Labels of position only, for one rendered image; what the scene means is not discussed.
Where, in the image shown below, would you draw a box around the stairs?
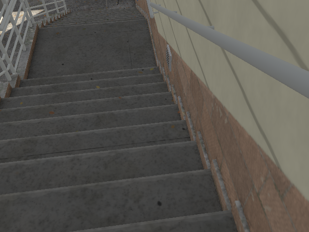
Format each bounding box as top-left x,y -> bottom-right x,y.
0,66 -> 238,232
43,7 -> 145,28

